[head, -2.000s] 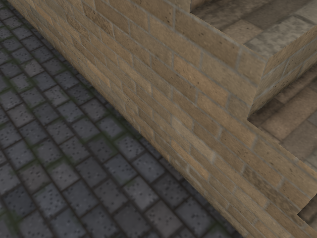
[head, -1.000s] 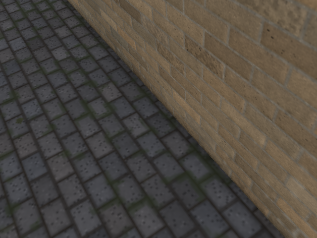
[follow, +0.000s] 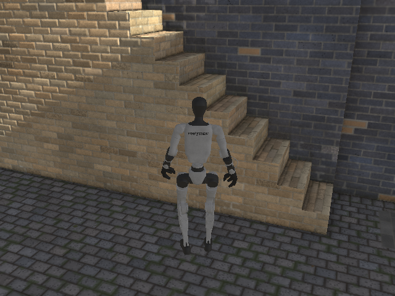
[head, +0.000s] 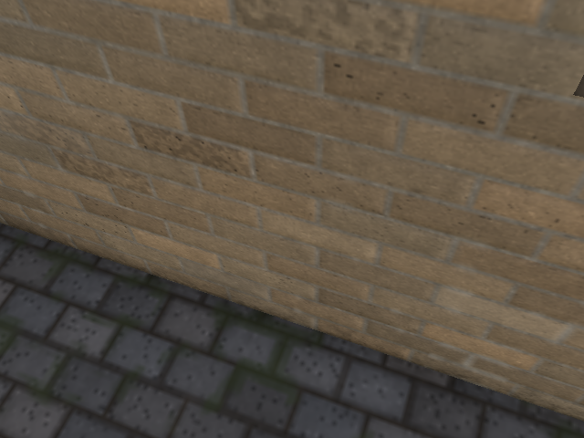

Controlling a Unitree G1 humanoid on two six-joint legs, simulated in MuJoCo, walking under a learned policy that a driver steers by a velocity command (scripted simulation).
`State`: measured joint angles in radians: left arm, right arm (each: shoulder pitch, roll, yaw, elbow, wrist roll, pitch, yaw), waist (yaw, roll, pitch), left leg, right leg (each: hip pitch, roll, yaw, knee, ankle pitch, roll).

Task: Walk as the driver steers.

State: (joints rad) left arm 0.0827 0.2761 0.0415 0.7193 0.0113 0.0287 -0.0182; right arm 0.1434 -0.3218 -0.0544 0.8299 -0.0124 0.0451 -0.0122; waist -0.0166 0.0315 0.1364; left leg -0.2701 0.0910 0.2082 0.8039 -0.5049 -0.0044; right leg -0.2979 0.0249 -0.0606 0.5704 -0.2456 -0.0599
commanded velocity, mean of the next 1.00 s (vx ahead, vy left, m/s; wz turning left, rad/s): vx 0.00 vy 0.00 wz -0.23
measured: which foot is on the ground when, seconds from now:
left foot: up 0.00-0.32, down 0.34-1.00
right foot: down 0.00-0.36, up 0.38-0.62, down 0.64-1.00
